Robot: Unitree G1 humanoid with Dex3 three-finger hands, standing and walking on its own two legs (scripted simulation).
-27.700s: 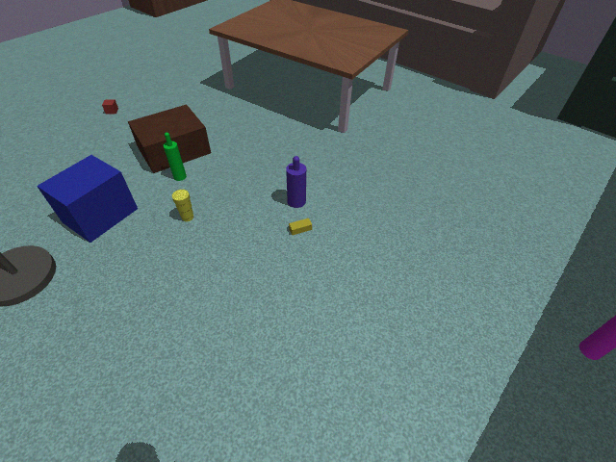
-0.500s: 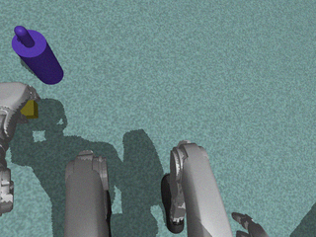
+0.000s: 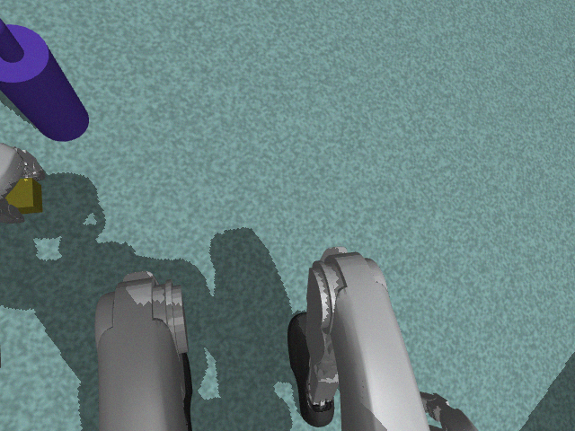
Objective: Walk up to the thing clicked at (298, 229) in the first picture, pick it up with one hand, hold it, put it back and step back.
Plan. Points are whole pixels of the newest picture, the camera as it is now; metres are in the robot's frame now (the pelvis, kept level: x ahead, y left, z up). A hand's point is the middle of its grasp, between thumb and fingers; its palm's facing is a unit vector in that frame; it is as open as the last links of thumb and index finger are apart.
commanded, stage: lower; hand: left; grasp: from above
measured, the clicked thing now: out of the picture +0.44 +0.35 -0.20
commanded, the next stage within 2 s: rest in 0.24 s
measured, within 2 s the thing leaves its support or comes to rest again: rests again in 1.14 s
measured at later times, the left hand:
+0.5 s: hand (20, 209) +0.43 +0.34 -0.23, palm faces -0.48 -0.10 -0.87, open 7.0 cm
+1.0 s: hand (33, 215) +0.43 +0.34 -0.27, palm faces -0.47 -0.12 -0.87, open 7.0 cm
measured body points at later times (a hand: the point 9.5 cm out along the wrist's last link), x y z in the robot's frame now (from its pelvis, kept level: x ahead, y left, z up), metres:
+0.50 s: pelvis +0.01 +0.00 -0.03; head +0.26 +0.09 +0.33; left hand +0.45 +0.34 -0.18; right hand +0.07 -0.28 -0.13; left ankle +0.07 +0.12 -0.30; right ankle +0.10 -0.13 -0.30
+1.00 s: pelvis +0.01 +0.00 -0.05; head +0.27 +0.10 +0.30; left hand +0.45 +0.34 -0.22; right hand +0.07 -0.28 -0.12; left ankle +0.07 +0.12 -0.30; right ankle +0.10 -0.13 -0.30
